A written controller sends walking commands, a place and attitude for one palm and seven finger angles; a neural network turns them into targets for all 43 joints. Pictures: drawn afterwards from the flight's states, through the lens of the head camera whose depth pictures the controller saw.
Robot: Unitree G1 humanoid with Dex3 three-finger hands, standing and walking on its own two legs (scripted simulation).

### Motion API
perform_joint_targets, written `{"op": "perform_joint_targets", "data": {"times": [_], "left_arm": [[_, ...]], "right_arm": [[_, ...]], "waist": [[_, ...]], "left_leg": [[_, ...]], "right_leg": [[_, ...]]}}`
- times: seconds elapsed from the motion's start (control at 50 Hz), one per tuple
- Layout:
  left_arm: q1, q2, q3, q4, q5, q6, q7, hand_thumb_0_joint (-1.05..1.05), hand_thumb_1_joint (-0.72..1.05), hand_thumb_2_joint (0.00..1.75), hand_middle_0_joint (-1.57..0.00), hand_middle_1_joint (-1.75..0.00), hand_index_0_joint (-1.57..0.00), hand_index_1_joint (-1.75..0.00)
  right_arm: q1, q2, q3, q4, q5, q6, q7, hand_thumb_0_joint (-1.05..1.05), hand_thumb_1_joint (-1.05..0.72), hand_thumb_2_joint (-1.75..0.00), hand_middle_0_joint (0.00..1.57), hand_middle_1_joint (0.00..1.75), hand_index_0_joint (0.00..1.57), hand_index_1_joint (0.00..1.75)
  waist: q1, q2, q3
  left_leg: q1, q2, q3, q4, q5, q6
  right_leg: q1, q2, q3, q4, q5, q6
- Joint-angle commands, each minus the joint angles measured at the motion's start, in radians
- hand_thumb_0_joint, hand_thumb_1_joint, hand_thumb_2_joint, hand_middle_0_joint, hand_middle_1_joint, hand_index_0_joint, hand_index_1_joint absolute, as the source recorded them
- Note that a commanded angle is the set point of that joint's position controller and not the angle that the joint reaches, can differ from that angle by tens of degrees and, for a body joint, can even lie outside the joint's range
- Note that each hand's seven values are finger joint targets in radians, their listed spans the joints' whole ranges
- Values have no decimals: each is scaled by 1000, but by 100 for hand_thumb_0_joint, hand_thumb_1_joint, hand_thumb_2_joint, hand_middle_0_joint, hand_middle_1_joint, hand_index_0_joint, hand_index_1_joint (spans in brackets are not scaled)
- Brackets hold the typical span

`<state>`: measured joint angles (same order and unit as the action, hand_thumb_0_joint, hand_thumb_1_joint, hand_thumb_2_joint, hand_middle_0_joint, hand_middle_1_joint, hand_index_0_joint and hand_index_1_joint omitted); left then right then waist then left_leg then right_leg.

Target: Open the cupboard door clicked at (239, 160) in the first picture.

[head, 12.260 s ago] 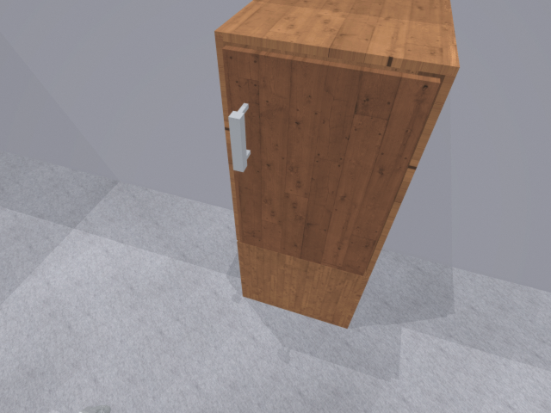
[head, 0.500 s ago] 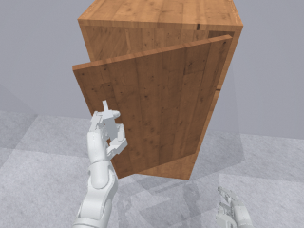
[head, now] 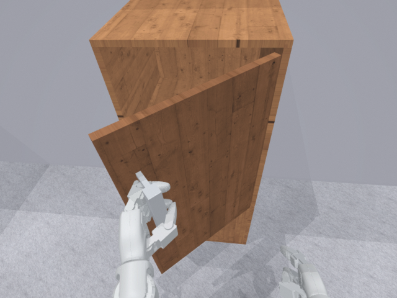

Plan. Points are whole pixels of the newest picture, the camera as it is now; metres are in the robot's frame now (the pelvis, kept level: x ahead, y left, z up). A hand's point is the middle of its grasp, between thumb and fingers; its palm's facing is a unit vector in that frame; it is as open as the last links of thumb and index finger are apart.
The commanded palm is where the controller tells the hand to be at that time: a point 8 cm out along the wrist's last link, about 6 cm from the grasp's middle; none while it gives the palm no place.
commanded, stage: open thumb and fingers to let go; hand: left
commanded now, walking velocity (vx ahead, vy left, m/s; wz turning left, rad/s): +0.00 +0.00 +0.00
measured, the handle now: (153, 203) +0.28 +0.10 +0.08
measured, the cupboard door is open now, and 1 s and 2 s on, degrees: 43 37 41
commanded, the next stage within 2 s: slide the hand sideways off the handle in 0.82 s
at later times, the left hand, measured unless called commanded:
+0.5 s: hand (155, 216) +0.24 +0.09 +0.10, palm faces +0.29 -0.96 +0.01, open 12.3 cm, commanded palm +0.20 +0.12 +0.09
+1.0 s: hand (156, 217) +0.24 +0.08 +0.09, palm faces +0.18 -0.98 -0.04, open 15.6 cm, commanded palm +0.20 +0.11 +0.09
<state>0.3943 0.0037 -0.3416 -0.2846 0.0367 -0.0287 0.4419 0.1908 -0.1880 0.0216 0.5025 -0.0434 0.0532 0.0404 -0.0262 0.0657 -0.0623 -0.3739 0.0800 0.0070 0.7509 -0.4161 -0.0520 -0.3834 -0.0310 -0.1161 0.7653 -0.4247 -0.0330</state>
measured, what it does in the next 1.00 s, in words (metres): stands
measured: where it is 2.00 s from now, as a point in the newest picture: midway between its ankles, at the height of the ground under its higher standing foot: outside the picture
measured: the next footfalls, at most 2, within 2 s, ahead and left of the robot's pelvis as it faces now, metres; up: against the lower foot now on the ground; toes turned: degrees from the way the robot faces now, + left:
none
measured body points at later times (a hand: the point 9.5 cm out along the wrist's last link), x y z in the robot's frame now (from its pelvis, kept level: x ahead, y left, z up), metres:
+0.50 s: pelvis -0.02 +0.01 +0.00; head -0.01 -0.01 +0.45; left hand +0.22 +0.14 +0.10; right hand +0.17 -0.20 -0.09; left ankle -0.02 +0.16 -0.71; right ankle -0.01 -0.09 -0.71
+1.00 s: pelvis -0.03 +0.03 +0.00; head -0.02 +0.01 +0.45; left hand +0.23 +0.14 +0.10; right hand +0.16 -0.17 -0.09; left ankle -0.02 +0.16 -0.71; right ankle -0.01 -0.09 -0.71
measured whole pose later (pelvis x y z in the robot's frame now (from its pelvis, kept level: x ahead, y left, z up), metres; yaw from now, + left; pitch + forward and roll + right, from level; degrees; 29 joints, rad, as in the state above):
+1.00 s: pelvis -0.03 +0.03 +0.00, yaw +1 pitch +2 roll +0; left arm 0.12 -0.04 -0.30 -0.07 0.09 -0.05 0.40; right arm 0.17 -0.18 0.04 0.53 -0.04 0.06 0.03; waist 0.02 0.04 -0.03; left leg -0.42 0.04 0.00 0.77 -0.38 -0.02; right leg -0.42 -0.07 -0.11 0.77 -0.37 0.00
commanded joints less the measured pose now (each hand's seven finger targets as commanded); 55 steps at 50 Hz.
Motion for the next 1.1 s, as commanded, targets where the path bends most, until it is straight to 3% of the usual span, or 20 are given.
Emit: {"op": "perform_joint_targets", "data": {"times": [0.0, 0.06, 0.1, 0.24, 0.38, 0.42, 0.52, 0.68, 0.72, 0.78, 0.82, 0.9, 0.92, 0.94, 0.96, 1.02, 1.04, 1.08], "left_arm": [[-237, -152, 76, -152, 41, -91, 93, 0, 83, 87, -40, -134, -40, -134], [-226, -159, 60, -143, 35, -101, 76, 0, 62, 78, -38, -132, -38, -132], [-208, -171, 41, -137, 36, -110, 57, 0, 48, 72, -37, -130, -37, -130], [-293, -141, 50, -101, 46, -125, 22, 0, -1, 51, -33, -125, -33, -125], [-313, -155, 53, -80, 36, -128, 16, 0, -50, 30, -30, -120, -30, -120], [-314, -149, 55, -75, 45, -127, 22, 0, -50, 30, -30, -120, -30, -120], [-353, -176, 33, -72, 51, -115, 42, 0, -50, 30, -26, -95, -26, -95], [-417, -229, -7, -44, 59, -78, 83, 0, -50, 30, -19, -55, -19, -55], [-420, -229, -7, -37, 64, -67, 89, 0, -50, 30, -18, -45, -18, -45], [-465, -243, -10, -20, 57, -57, 98, 0, -50, 30, -15, -30, -15, -30], [-472, -227, 7, 2, 59, -48, 104, 0, -50, 30, -15, -30, -15, -30], [-516, -249, -6, 14, 61, -42, 111, 0, -50, 30, -15, -30, -15, -30], [-530, -141, -197, 41, 160, -82, -97, 0, -50, 30, -15, -30, -15, -30], [-588, -68, -117, -43, 121, -133, -212, 0, -50, 30, -15, -30, -15, -30], [-542, -40, -108, -60, 101, -161, -298, 0, -50, 30, -15, -30, -15, -30], [-468, -12, -81, -65, -15, -180, -498, 0, -50, 30, -15, -30, -15, -30], [-453, -24, -67, -80, -53, -175, -521, 0, -50, 30, -15, -30, -15, -30], [-423, -25, -14, -76, -102, -154, -514, 0, -50, 30, -15, -30, -15, -30]], "right_arm": [[-151, -69, -28, -147, -6, -60, -28, 0, -90, -90, 20, 30, 20, 30], [-134, -67, -32, -147, -3, -67, -36, 0, -90, -90, 20, 30, 20, 30], [-126, -67, -33, -148, -1, -70, -38, 0, -90, -90, 20, 30, 20, 30], [-121, -76, -31, -143, -3, -76, -43, 0, -90, -90, 20, 30, 20, 30], [-126, -75, -30, -147, -1, -82, -49, 0, -90, -90, 20, 30, 20, 30], [-125, -77, -32, -145, 1, -81, -47, 0, -90, -90, 20, 30, 20, 30], [-134, -78, -29, -146, 3, -78, -41, 0, -90, -90, 20, 30, 20, 30], [-154, -78, -27, -141, 5, -62, -29, 0, -90, -90, 20, 30, 20, 30], [-161, -78, -27, -137, 7, -54, -26, 0, -90, -90, 20, 30, 20, 30], [-171, -77, -25, -135, 9, -48, -25, 0, -90, -90, 20, 30, 20, 30], [-180, -77, -23, -129, 8, -41, -27, 0, -90, -90, 20, 30, 20, 30], [-184, -74, -23, -123, 9, -37, -27, 0, -90, -90, 20, 30, 20, 30], [-102, -113, -25, -96, 2, -41, -19, 0, -90, -90, 20, 30, 20, 30], [-84, -106, -34, -130, 16, -50, -27, 0, -90, -90, 20, 30, 20, 30], [-81, -105, -36, -146, 21, -61, -37, 0, -90, -90, 20, 30, 20, 30], [-74, -108, -21, -179, 47, -105, -49, 0, -90, -90, 20, 30, 20, 30], [-80, -104, -15, -193, 54, -119, -52, 0, -90, -90, 20, 30, 20, 30], [-84, -106, -11, -200, 61, -147, -57, 0, -90, -90, 20, 30, 20, 30]], "waist": [[42, -150, -108], [42, -176, -158], [42, -179, -157], [29, -145, -127], [40, -153, -138], [41, -150, -140], [38, -115, -131], [38, -114, -146], [41, -81, -137], [37, -121, -136], [45, -105, -133], [33, -107, -127], [-59, -157, -32], [-23, -104, -145], [-5, -79, -206], [-13, -84, -185], [-13, -78, -165], [-6, -121, -117]], "left_leg": [[-1, -103, 1, -32, 236, 62], [21, -103, 6, -38, 253, 66], [20, -101, 6, -45, 264, 67], [19, -99, 3, -57, 224, 71], [20, -99, 2, -71, 216, 71], [22, -94, -1, -75, 225, 71], [20, -90, -8, -85, 204, 67], [18, -82, -21, -98, 196, 62], [24, -77, -26, -105, 204, 58], [18, -79, -26, -105, 175, 60], [20, -81, -26, -109, 164, 58], [21, -81, -24, -104, 160, 58], [43, -84, -30, -99, 171, 76], [46, -86, -26, -94, 189, 81], [61, -87, -19, -82, 214, 84], [36, -92, -24, -78, 197, 86], [24, -92, -30, -83, 169, 82], [-4, -91, -41, -95, 104, 76]], "right_leg": [[42, 4, 76, -161, 318, 21], [78, -10, 96, -178, 365, 30], [95, -14, 95, -175, 399, 32], [60, -16, 99, -191, 297, 26], [60, -7, 83, -186, 258, 19], [59, 0, 69, -172, 263, 14], [35, 11, 47, -155, 216, 5], [22, 24, 25, -131, 188, -2], [20, 27, 17, -124, 191, -9], [12, 27, 19, -136, 155, -4], [15, 28, 21, -144, 137, -7], [4, 25, 23, -150, 129, -6], [-53, 21, 52, -143, 200, 0], [-18, 18, 54, -114, 245, -5], [11, 15, 58, -93, 286, -8], [17, 12, 56, -93, 283, -4], [1, 14, 47, -96, 247, 0], [-23, 18, 39, -117, 153, 7]]}}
